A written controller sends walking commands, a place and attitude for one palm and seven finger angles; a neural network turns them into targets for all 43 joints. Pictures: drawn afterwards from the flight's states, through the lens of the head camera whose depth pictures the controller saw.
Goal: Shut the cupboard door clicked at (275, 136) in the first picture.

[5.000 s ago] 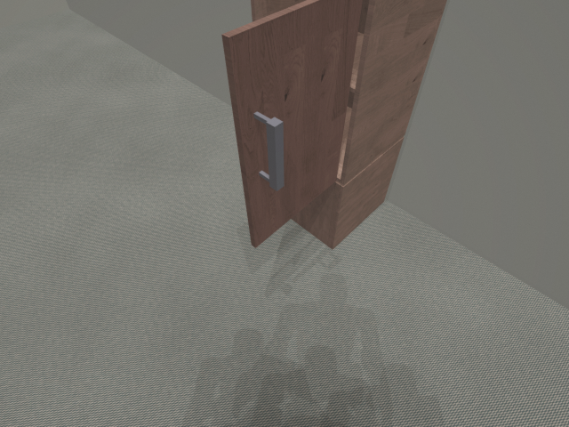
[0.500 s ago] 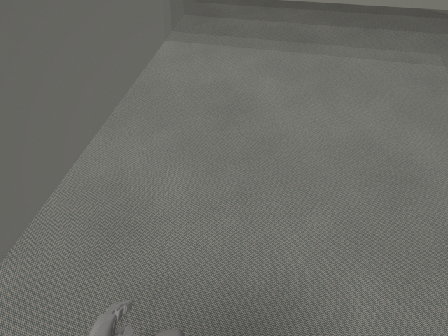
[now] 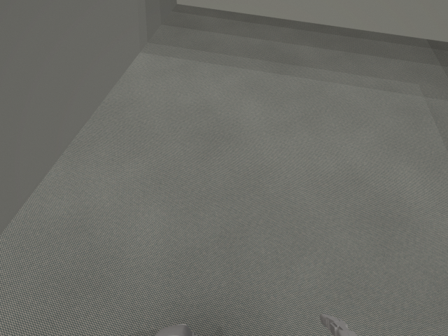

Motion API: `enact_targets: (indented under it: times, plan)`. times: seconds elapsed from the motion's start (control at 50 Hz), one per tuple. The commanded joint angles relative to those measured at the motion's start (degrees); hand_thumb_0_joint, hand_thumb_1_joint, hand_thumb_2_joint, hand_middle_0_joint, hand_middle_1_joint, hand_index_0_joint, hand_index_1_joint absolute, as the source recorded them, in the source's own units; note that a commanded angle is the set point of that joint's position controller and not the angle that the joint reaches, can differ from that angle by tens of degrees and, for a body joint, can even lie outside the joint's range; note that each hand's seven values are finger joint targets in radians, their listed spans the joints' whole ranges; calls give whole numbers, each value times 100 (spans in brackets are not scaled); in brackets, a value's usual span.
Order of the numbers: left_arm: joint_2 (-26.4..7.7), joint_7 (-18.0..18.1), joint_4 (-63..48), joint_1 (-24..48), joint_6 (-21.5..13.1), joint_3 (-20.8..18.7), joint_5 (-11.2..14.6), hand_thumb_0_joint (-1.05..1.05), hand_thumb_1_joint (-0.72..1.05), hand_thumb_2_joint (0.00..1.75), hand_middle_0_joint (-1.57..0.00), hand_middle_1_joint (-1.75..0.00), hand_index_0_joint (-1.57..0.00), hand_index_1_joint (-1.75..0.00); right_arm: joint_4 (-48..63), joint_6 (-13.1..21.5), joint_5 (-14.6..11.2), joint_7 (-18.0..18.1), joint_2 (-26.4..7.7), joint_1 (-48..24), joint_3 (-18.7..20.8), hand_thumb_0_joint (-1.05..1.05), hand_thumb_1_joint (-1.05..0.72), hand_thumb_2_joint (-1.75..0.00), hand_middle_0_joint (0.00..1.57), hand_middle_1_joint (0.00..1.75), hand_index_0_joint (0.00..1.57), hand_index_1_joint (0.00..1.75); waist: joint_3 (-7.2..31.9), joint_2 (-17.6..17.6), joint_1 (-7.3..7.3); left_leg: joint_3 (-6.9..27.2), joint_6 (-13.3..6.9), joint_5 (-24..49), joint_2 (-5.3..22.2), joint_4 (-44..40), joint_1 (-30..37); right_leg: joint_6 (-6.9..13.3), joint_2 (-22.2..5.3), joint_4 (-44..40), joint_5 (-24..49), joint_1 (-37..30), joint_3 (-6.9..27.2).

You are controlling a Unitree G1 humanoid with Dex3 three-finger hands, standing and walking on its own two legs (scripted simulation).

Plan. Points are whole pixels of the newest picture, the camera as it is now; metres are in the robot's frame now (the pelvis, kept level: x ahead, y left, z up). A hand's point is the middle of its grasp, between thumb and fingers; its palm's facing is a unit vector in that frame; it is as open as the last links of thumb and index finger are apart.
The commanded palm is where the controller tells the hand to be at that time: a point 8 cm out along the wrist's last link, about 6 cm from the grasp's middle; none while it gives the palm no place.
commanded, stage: walk around to get in front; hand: left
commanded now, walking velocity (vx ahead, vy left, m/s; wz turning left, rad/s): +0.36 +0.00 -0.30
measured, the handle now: out of the picture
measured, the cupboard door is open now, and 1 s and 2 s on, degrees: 91 91 91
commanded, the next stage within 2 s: walk to a spot facing it in 0.26 s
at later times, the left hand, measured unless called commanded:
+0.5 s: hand (204, 222) +0.39 +0.08 -0.15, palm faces -0.19 -0.96 -0.21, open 7.3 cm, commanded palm none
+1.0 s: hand (183, 233) +0.37 +0.13 -0.18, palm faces +0.18 -0.96 -0.22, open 7.3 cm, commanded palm none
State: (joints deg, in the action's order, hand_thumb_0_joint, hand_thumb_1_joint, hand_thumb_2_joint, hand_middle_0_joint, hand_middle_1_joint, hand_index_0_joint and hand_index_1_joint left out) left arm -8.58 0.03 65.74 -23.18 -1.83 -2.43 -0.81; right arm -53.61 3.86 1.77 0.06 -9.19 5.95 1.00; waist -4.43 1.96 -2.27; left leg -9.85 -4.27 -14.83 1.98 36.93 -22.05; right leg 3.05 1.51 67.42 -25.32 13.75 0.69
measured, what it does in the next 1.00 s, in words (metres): walks ahead: right foot, then left foot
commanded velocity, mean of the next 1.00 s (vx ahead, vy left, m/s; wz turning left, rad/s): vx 0.11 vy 0.00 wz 0.27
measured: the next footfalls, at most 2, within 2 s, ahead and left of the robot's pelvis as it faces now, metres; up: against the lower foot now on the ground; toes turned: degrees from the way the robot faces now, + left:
right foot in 0.44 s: +0.31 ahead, -0.16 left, +0.00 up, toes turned -15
left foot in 0.92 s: +0.40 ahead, +0.03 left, +0.00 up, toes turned +16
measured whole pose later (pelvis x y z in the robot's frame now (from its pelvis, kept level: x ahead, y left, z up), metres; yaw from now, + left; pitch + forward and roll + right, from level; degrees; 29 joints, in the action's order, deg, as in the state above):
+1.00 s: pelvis +0.33 -0.07 -0.01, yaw +9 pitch +0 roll +0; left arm -13.0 1.2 56.0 -9.9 2.5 -3.7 -1.1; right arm -52.3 -0.8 1.4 -0.1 -13.5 7.7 2.7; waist -5.3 2.8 1.0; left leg -7.4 -3.8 -16.7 1.1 40.1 -23.5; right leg -2.4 -5.1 63.8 -33.4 22.2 -8.8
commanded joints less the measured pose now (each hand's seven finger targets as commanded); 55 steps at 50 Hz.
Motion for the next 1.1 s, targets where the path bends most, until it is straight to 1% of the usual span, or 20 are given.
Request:
enact_targets:
  times: [0.0, 0.04, 0.1, 0.3, 0.34, 0.38, 0.4, 0.42, 0.44, 0.5, 0.56, 0.62, 0.8, 0.86, 0.88, 0.9, 0.92, 0.94, 0.98, 1.08]
  plan:
    - [-325, -126, -667, 372, -92, -116, -112, 0, 90, 90, -20, -30, -20, -30, -212, 88, -8, 126, -639, 1279, 185, 0, -90, -90, 20, 30, 20, 30, -120, -547, 309, 1873, -170, 192, 1793, -2616, 760, -143, -710, 941, 992, 1874, 210]
    - [-140, -135, -639, 170, 15, -112, -117, 0, 90, 90, -20, -30, -20, -30, -315, 157, -35, 147, -573, 1372, 159, 0, -90, -90, 20, 30, 20, 30, 183, -732, 150, 1108, -102, 1081, 1588, -2569, 955, -217, -707, 516, 1164, 1853, 122]
    - [-112, -153, -729, 352, 97, -159, -119, 0, 90, 90, -20, -30, -20, -30, -409, 161, -63, 145, -521, 1551, 202, 0, -90, -90, 20, 30, 20, 30, 209, -819, 110, 558, -61, 1473, 1422, -2642, 1128, -290, -773, 66, 1679, 2130, 28]
    - [-222, -251, -1351, 2144, 53, -74, -89, 0, 90, 90, -20, -30, -20, -30, -777, 44, 33, 129, -740, 2491, 161, 0, -90, -90, 20, 30, 20, 30, -269, -835, 562, -70, -139, 2840, 1673, -2273, 2109, -69, -558, -2643, 1588, 2065, -754]
    - [-338, -223, -1301, 1837, 7, -88, -77, 0, 90, 90, -20, -30, -20, -30, -817, 10, 25, 143, -881, 2445, 170, 0, -90, -90, 20, 30, 20, 30, -24, -744, 368, -168, -113, 4078, 1730, -1646, 2234, 85, -309, -2967, 1213, 1352, -887]
    - [-569, -122, -833, 429, -131, -138, -95, 0, 90, 90, -20, -30, -20, -30, -863, -17, -57, 130, -863, 2300, 147, 0, -90, -90, 20, 30, 20, 30, 695, -468, -259, -244, 150, 4441, 1366, -130, 1603, 189, -142, -3721, 1991, -781, -856]
    - [-1094, -27, -560, -414, -221, -280, -125, 0, 90, 90, -20, -30, -20, -30, -805, 1, -158, 81, -631, 2289, 111, 0, -90, -90, 20, 30, 20, 30, 1421, 372, -581, -429, 382, 2591, 841, 1295, 271, 462, -1296, -3672, 3501, -2530, 324]
    - [-1596, 26, -428, -805, -257, -368, -34, 0, 90, 90, -20, -30, -20, -30, -719, -16, -237, 119, -387, 2619, 89, 0, -90, -90, 20, 30, 20, 30, 2296, 1401, -445, -60, 644, -2122, -1, 3179, -750, 1172, -2953, -3956, 5639, -3600, 2155]
    - [-1569, 88, -542, -435, -236, -275, 51, 0, 90, 90, -20, -30, -20, -30, -683, -101, -254, 149, -534, 2273, 104, 0, -90, -90, 20, 30, 20, 30, 2115, 720, -403, 814, 578, -2114, 211, 3645, -697, 1272, -2965, -4245, 5798, -2893, 1743]
    - [-917, 156, -769, 617, -196, -82, 46, 0, 90, 90, -20, -30, -20, -30, -714, -256, -180, 130, -208, 1696, 106, 0, -90, -90, 20, 30, 20, 30, 747, 224, 36, 993, 612, -1063, 557, 3542, -807, 653, -2359, -4582, 5759, -1032, 344]
    - [-648, 147, -866, 1059, -231, 16, 35, 0, 90, 90, -20, -30, -20, -30, -827, -476, -147, 94, -33, 1985, 105, 0, -90, -90, 20, 30, 20, 30, 487, 466, 450, 834, 723, -673, 532, 2904, -492, 375, -2050, -4875, 5707, -294, -654]
    - [-482, 169, -1005, 1155, -207, -57, 4, 0, 90, 90, -20, -30, -20, -30, -761, -585, -99, 43, -27, 1948, 162, 0, -90, -90, 20, 30, 20, 30, 568, 429, 569, 664, 786, -257, 494, 2684, -529, 344, -1949, -4927, 5072, -193, -1020]
    - [-1049, 169, -1188, 1103, -37, -246, -67, 0, 90, 90, -20, -30, -20, -30, 70, -566, -56, -95, -409, 524, 208, 0, -90, -90, 20, 30, 20, 30, 383, 535, 274, 146, 639, -552, 258, 710, -594, 377, -2359, -4092, 5169, -990, -1230]
    - [-1284, 129, -1312, 1226, -5, -297, -17, 0, 90, 90, -20, -30, -20, -30, 111, -535, -2, -94, -782, 1073, 303, 0, -90, -90, 20, 30, 20, 30, 857, 212, 650, 103, 450, 411, -48, -392, 748, 19, -2180, -2630, 4927, -676, -1501]
    - [-1147, 108, -1444, 1308, 31, -275, 22, 0, 90, 90, -20, -30, -20, -30, 88, -491, 36, -78, -1216, 1528, 415, 0, -90, -90, 20, 30, 20, 30, 1197, -848, 873, 1235, 33, 2266, 726, -996, 1673, -349, -1663, -1426, 3197, 254, -1627]
    - [-783, 85, -1799, 1559, 73, -162, 88, 0, 90, 90, -20, -30, -20, -30, 104, -448, 17, -13, -1863, 1758, 531, 0, -90, -90, 20, 30, 20, 30, 1197, -2371, 949, 3575, -992, 5239, 2365, -1359, 2166, -758, -680, 108, -1337, 1831, -1263]
    - [-1005, 129, -1955, 1827, 186, -167, -2, 0, 90, 90, -20, -30, -20, -30, -6, -485, -45, 49, -1933, 1818, 519, 0, -90, -90, 20, 30, 20, 30, 1361, -1248, 916, 3538, -1273, 4561, 2608, -1335, 2095, -633, -678, 622, -1424, 1923, -210]
    - [-937, 144, -1959, 1902, 215, -181, -13, 0, 90, 90, -20, -30, -20, -30, 114, -457, -37, 82, -1806, 1410, 508, 0, -90, -90, 20, 30, 20, 30, 1147, -1066, 753, 3177, -1106, 3160, 2275, -1495, 1729, -627, -784, 562, -1047, 2047, -64]
    - [-969, 95, -1780, 1729, 287, -243, -48, 0, 90, 90, -20, -30, -20, -30, 431, -461, -35, 104, -1581, 627, 451, 0, -90, -90, 20, 30, 20, 30, 749, -1125, 438, 2696, -674, 1483, 1738, -1733, 925, -699, -813, 480, -281, 1999, 16]
    - [-849, 52, -1647, 1334, 355, -222, -37, 0, 90, 90, -20, -30, -20, -30, 479, -432, -49, 78, -1596, 471, 475, 0, -90, -90, 20, 30, 20, 30, 916, -732, 271, 2176, -428, 1206, 1183, -1800, 954, -781, -593, -452, 260, 1657, -104]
